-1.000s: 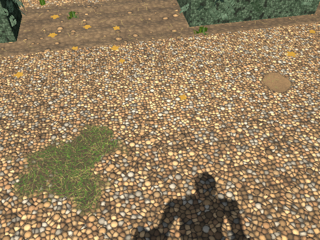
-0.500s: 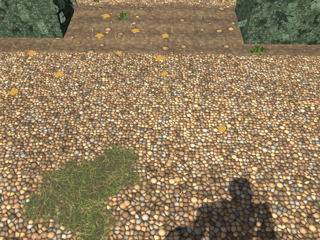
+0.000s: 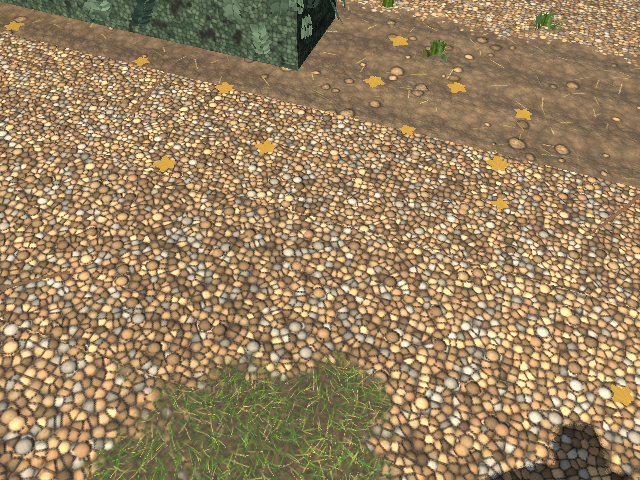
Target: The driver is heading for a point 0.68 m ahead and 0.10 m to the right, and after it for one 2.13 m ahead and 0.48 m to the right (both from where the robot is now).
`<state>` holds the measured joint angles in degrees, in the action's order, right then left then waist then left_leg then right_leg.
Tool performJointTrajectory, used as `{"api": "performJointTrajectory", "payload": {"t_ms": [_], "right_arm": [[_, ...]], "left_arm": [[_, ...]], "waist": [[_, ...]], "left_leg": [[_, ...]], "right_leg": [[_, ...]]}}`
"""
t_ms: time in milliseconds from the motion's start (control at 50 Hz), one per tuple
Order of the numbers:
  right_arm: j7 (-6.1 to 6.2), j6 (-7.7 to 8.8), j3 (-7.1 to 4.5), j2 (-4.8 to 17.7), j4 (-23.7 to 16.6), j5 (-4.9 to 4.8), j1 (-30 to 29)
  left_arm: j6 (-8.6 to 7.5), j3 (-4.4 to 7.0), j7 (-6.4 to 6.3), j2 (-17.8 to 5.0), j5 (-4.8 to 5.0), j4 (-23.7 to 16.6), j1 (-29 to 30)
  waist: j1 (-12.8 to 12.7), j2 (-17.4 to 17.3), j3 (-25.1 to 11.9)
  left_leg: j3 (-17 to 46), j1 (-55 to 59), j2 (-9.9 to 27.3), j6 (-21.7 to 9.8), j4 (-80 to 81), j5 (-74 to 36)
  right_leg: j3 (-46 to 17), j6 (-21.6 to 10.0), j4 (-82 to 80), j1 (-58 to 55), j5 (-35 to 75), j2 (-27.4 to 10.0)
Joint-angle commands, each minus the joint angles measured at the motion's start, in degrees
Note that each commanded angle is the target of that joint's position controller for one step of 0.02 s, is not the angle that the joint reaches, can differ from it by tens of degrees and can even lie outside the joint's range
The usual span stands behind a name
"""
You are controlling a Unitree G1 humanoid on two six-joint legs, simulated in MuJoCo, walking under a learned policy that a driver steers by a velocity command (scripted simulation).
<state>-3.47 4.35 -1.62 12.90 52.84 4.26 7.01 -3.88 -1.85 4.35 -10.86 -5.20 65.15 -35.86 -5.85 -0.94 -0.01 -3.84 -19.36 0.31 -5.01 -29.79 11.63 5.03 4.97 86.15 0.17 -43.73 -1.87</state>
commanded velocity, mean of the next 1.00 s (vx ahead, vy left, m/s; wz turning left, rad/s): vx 0.50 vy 0.00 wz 0.03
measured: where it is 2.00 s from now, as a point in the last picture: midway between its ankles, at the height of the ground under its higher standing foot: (397, 300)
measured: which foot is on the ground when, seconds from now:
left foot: down 0.00-0.34, up 0.36-1.00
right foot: up 0.00-0.30, down 0.32-1.00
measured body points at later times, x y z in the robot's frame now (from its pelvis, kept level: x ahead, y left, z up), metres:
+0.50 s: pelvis +0.32 -0.07 -0.01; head +0.33 -0.07 +0.44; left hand +0.31 +0.17 -0.15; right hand +0.44 -0.31 -0.14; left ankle +0.29 +0.07 -0.65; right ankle +0.38 -0.15 -0.74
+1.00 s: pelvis +0.61 +0.01 -0.10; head +0.62 +0.02 +0.35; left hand +0.39 +0.14 -0.22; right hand +0.86 -0.14 -0.18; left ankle +0.77 +0.16 -0.82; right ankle +0.38 -0.15 -0.74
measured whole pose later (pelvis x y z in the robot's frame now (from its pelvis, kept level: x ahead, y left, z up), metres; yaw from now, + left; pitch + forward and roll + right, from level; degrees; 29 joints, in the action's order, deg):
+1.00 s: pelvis +0.61 +0.01 -0.10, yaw -2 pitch +1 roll -3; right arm -3.9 3.9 1.3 9.0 46.1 5.1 -1.7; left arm -5.0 -1.0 2.6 -4.7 -3.3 64.5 -43.0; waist -12.7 -2.3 -1.0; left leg 0.5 -27.0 7.3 0.1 -24.8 -19.8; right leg -4.8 -1.3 51.8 2.1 -50.2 2.6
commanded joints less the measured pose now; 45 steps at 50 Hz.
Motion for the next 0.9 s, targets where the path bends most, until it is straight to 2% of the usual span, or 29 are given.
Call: {"api": "performJointTrajectory", "payload": {"t_ms": [20,40,60,80,100,140,180,200,260,300,320,340,360,380,400,420,460,480,540,560,620,660,700,760,780,820,840,880,900], "right_arm": [[1.75,-0.98,-3.83,10.0,7.1,-0.87,32.4],[1.33,-1.27,-2.61,7.1,4.5,0.20,23.4],[1.16,0.00,-0.65,2.6,2.8,-0.43,16.7],[0.61,0.71,-0.06,1.7,0.5,-1.03,10.5],[0.02,1.32,-0.58,4.1,0.1,-1.61,9.8],[-1.20,2.49,-1.73,7.1,-0.2,-1.00,7.9],[-2.48,2.57,-2.43,7.7,0.5,-0.73,9.4],[-2.72,2.25,-2.36,7.1,0.7,-0.50,10.1],[-2.56,0.97,-2.44,7.4,0.7,1.26,12.3],[-2.29,1.06,-2.81,8.6,-0.1,1.13,11.8],[-2.61,1.53,-2.92,8.1,-0.4,1.36,11.9],[-2.90,1.77,-1.21,0.5,0.9,1.70,23.6],[-3.46,1.98,-0.89,0.1,0.7,0.50,24.9],[-2.41,1.62,-1.55,3.4,-1.0,-0.68,14.7],[-0.35,1.59,-1.41,4.2,-1.3,-0.63,11.1],[1.23,1.58,-0.89,3.6,-1.5,0.79,11.6],[2.46,0.80,0.64,-0.2,-2.3,2.50,10.9],[2.59,0.37,0.60,-0.3,-2.4,1.83,10.7],[2.00,0.02,0.37,0.6,-4.6,0.11,6.5],[1.60,-0.21,0.35,0.6,-5.1,0.68,5.1],[0.48,-1.43,0.28,-0.2,-6.4,0.56,2.2],[-0.44,-1.40,-0.07,0.7,-5.9,1.71,4.6],[-0.29,-0.86,-0.70,1.8,-7.0,1.20,2.5],[0.88,0.18,-0.83,1.2,-10.7,0.75,-4.1],[1.38,0.28,-0.05,-0.5,-12.7,0.26,-9.5],[1.96,0.78,0.19,-1.6,-13.8,0.52,-15.5],[1.76,1.24,0.56,-2.6,-13.4,0.98,-16.9],[0.48,1.39,1.72,-4.9,-11.4,1.31,-16.8],[-0.41,0.87,2.47,-5.3,-11.0,1.29,-14.9]], "left_arm": [[-4.44,1.21,1.48,-7.6,3.25,-15.9,23.0],[-4.65,2.26,0.69,-9.3,2.31,-14.7,20.7],[-4.68,2.17,-1.33,-7.0,0.88,-16.0,21.3],[-3.47,1.42,-1.58,-2.8,0.72,-13.8,18.4],[-2.24,1.25,-1.48,-0.8,0.91,-13.6,16.0],[-0.75,0.57,-0.99,-1.3,1.41,-14.3,15.8],[-0.69,-0.16,-1.11,-1.5,1.67,-15.8,20.7],[-1.07,0.29,-1.29,-3.1,1.98,-16.4,23.6],[-1.69,2.31,-0.83,-8.3,1.04,-16.6,29.4],[-2.48,4.28,-1.41,-11.8,1.18,-15.2,24.8],[-3.31,6.08,-1.69,-15.9,2.37,-12.7,16.1],[-3.14,6.15,-1.88,-18.8,2.78,-11.3,6.4],[-2.87,4.87,-0.97,-16.3,2.67,-9.4,-3.9],[-3.98,4.88,-1.19,-14.0,1.91,-7.8,-2.2],[-4.13,4.43,-1.49,-11.9,2.98,-9.5,7.9],[-3.72,3.13,-2.13,-8.2,3.12,-11.5,15.5],[-3.59,1.79,-3.25,-3.7,2.82,-11.6,20.9],[-3.92,1.60,-3.76,-2.5,2.82,-11.7,22.2],[-5.41,2.36,-3.76,-3.5,2.44,-8.9,16.6],[-5.49,2.46,-3.33,-3.8,1.99,-7.0,12.4],[-4.86,3.15,-0.87,-5.6,1.50,-4.7,7.7],[-4.65,2.80,-0.60,-4.1,0.24,-4.5,6.3],[-4.66,2.50,-1.14,-3.2,-0.04,-3.9,3.5],[-4.21,2.12,-2.25,-2.0,-0.05,-3.0,-0.7],[-4.30,1.69,-3.59,0.0,-1.19,1.3,-6.9],[-3.91,2.02,-5.04,0.7,0.35,2.8,-14.3],[-3.69,1.88,-5.50,1.6,1.25,3.0,-17.2],[-2.64,0.35,-4.26,6.0,1.73,1.5,-14.1],[-2.04,0.99,-3.24,2.5,1.69,-0.4,-10.4]], "waist": [[20.0,4.5,-9.1],[13.7,4.5,-3.4],[7.3,3.4,3.0],[3.5,1.6,6.3],[1.2,-2.0,6.0],[0.3,-1.2,5.4],[2.0,-0.3,4.3],[2.7,-1.1,4.6],[4.6,-1.0,3.5],[1.5,-1.0,2.4],[-2.0,3.7,-1.7],[-0.4,15.7,-15.4],[-3.4,19.7,-21.8],[-5.2,11.6,-7.5],[-1.6,6.0,-0.6],[2.0,2.3,-2.3],[6.3,1.6,-0.4],[7.0,0.7,-0.8],[4.8,2.0,-0.3],[3.3,0.9,0.3],[2.3,3.3,2.3],[3.1,3.8,2.1],[2.0,4.8,2.6],[0.1,5.5,3.1],[-2.8,4.9,5.3],[-7.5,4.1,5.7],[-9.2,4.0,6.2],[-8.1,2.3,9.6],[-6.8,2.9,8.8]], "left_leg": [[24.4,55.6,20.8,-17.3,-1.2,-38.6],[21.1,35.8,20.0,-16.9,2.8,-43.5],[20.0,18.3,18.9,-15.4,7.0,-42.7],[14.7,0.0,16.7,-14.9,14.7,-39.8],[13.4,-6.6,13.5,-14.9,17.7,-32.5],[12.6,-11.7,12.4,-14.1,19.1,-26.2],[13.5,-7.6,12.6,-12.5,17.2,-22.3],[12.6,-5.4,12.0,-11.2,15.1,-21.3],[8.7,-2.8,9.0,-6.9,10.1,-15.3],[6.6,-5.6,6.5,-4.1,4.0,-18.7],[3.2,-8.5,2.0,-0.7,-8.0,-18.6],[1.1,-14.7,-4.9,3.8,-27.5,8.8],[5.7,-25.3,-9.9,4.9,-49.4,29.8],[11.9,-34.7,-6.4,2.1,-53.5,24.1],[11.5,-32.0,-1.7,0.9,-53.4,16.4],[12.7,-25.5,1.0,0.5,-49.6,10.4],[13.2,-18.8,5.6,0.6,-44.0,5.0],[12.2,-16.7,6.1,1.4,-40.3,5.0],[8.7,-17.0,6.2,5.0,-29.7,-1.4],[8.3,-18.0,6.6,5.9,-24.9,-5.1],[5.0,-14.3,5.2,5.4,-18.9,-12.1],[5.3,-13.8,4.5,3.9,-24.3,-16.7],[4.9,-17.7,4.5,3.5,-24.6,-13.3],[3.5,-20.6,3.7,3.4,-22.9,-4.4],[13.9,-36.8,8.3,4.8,-16.5,-12.8],[11.0,-48.4,7.0,6.7,-10.1,-11.9],[10.1,-48.0,6.9,6.6,-5.4,-17.5],[7.4,-32.7,7.9,5.4,2.1,-30.4],[2.8,-16.5,5.9,4.4,5.2,-35.7]], "right_leg": [[-9.7,-1.3,11.5,63.0,1.8,-3.6],[-8.9,-3.6,7.0,52.7,4.3,-6.5],[-10.1,-5.7,-9.8,47.4,15.5,-8.0],[-8.7,-6.6,-22.9,34.4,20.1,-8.9],[-6.9,-6.3,-27.4,27.5,22.8,-7.1],[-6.1,-6.5,-39.1,21.7,30.6,-7.1],[-7.3,-7.4,-45.3,21.7,43.3,-5.4],[-7.8,-8.0,-46.8,23.1,48.1,-4.6],[-4.3,-9.6,-44.9,18.7,49.6,-0.4],[-0.2,-10.4,-43.3,6.1,45.0,2.8],[-2.0,-12.6,-45.0,-6.2,47.4,2.6],[-21.5,-24.1,-51.4,-24.7,55.5,-9.6],[-48.3,-32.4,-64.0,-31.6,38.7,-19.1],[-48.8,-26.9,-68.8,-19.6,18.8,-17.3],[-42.5,-24.2,-70.1,-5.1,10.5,-15.8],[-40.2,-24.4,-70.9,4.2,13.0,-15.0],[-34.0,-23.1,-73.8,16.0,20.9,-13.8],[-29.8,-22.0,-75.3,18.1,24.6,-12.2],[-19.7,-21.2,-77.0,15.8,36.7,-9.5],[-18.1,-21.4,-76.9,14.2,38.0,-9.1],[-14.5,-21.1,-75.6,15.8,38.8,-7.8],[-14.1,-21.4,-71.4,15.7,40.6,-8.4],[-15.5,-21.9,-68.4,10.6,42.0,-9.6],[-18.0,-22.1,-63.5,2.7,47.4,-11.3],[-22.9,-21.0,-58.8,-13.0,40.3,-13.5],[-25.8,-21.5,-54.1,-24.6,38.7,-13.3],[-25.7,-21.3,-52.5,-23.5,34.5,-10.9],[-23.0,-20.5,-50.0,-2.5,30.2,-6.3],[-19.2,-19.7,-51.7,13.0,25.3,-3.3]]}}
